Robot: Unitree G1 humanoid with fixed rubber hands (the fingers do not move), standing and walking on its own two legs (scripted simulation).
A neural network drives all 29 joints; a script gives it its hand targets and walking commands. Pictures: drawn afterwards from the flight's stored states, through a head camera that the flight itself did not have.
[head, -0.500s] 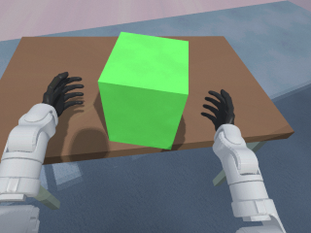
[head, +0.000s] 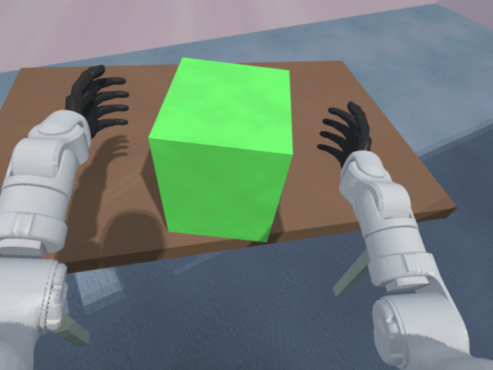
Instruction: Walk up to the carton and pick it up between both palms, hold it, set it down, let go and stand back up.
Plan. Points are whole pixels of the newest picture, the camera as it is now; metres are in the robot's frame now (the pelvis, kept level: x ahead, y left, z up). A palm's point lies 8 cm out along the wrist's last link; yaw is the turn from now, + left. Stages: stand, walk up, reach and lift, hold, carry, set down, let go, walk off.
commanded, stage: reach and lift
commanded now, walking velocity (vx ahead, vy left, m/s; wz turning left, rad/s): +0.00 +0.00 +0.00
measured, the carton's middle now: (226, 154) +0.51 +0.00 +0.05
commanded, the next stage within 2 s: none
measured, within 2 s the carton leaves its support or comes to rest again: neither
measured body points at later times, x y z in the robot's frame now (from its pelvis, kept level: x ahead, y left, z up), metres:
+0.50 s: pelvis +0.00 -0.01 +0.00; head +0.03 +0.02 +0.45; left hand +0.50 +0.19 +0.20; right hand +0.45 -0.18 +0.19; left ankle +0.04 +0.10 -0.74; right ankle -0.03 -0.15 -0.74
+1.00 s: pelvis +0.00 -0.01 -0.01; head +0.06 +0.03 +0.43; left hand +0.48 +0.19 +0.08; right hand +0.43 -0.18 +0.08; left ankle +0.04 +0.10 -0.74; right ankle -0.03 -0.15 -0.74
